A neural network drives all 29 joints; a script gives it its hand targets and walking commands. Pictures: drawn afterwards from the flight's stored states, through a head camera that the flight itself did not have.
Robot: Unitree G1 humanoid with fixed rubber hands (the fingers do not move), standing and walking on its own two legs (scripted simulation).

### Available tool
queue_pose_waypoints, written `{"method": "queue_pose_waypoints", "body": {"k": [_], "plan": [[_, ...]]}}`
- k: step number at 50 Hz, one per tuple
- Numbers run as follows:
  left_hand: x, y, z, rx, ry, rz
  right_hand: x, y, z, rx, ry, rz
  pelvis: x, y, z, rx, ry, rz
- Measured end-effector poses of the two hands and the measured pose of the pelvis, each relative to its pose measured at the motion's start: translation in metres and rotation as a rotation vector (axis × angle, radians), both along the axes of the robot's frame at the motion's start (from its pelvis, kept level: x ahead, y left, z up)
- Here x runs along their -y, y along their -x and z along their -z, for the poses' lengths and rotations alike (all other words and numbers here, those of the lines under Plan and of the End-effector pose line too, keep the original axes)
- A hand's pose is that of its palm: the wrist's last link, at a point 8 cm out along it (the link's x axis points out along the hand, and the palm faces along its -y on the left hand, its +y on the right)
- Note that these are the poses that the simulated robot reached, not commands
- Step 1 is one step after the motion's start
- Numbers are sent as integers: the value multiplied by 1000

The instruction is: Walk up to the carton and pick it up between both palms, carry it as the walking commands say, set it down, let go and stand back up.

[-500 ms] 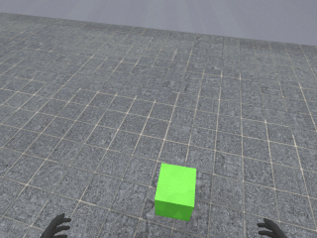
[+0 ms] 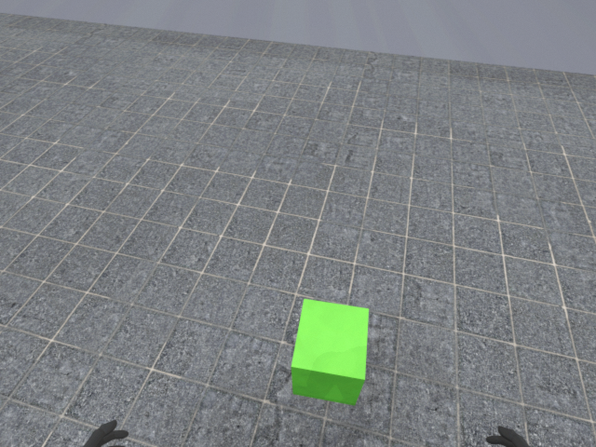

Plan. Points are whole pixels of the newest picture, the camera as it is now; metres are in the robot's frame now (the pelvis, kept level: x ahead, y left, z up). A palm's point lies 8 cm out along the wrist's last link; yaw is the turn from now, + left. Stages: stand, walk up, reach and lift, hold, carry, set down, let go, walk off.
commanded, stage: stand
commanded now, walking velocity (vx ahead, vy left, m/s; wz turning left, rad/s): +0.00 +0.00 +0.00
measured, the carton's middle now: (329, 352) +0.49 -0.08 -0.65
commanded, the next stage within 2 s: none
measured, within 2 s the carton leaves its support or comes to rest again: neither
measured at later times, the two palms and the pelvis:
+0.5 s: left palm out of the picture +0.02 +0.29 -0.09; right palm out of the picture +0.04 -0.31 -0.09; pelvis -0.07 -0.01 +0.00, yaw +1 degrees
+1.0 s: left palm out of the picture -0.06 +0.29 -0.11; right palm out of the picture -0.03 -0.32 -0.11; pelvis -0.10 -0.01 +0.00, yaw +2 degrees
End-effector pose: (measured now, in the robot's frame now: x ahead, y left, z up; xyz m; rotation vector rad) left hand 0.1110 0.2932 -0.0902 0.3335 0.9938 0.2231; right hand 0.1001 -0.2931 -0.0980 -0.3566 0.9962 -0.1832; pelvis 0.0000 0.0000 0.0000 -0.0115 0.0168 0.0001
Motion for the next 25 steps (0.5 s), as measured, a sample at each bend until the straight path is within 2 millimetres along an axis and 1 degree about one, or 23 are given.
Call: {"method": "queue_pose_waypoints", "body": {"k": [5,7,9,15,20,25], "plan": [[6,22,-7,-20,12,-14,1,12,-9,1,-1,13,1,10,-11,32,2,-6],[3,28,-6,-16,5,-18,4,14,-8,11,3,8,1,13,-8,28,5,-10],[-2,33,2,-10,-9,-18,8,16,-1,14,12,-1,3,19,2,15,-2,-12],[3,55,5,-39,14,-19,7,32,-1,-6,1,-9,6,35,-2,37,-4,-11],[4,73,4,-41,14,-28,11,45,-2,-3,2,-2,8,52,-3,65,-5,-16],[3,94,3,-43,6,-35,16,63,-3,-3,5,3,10,70,-4,86,-4,-21]]}}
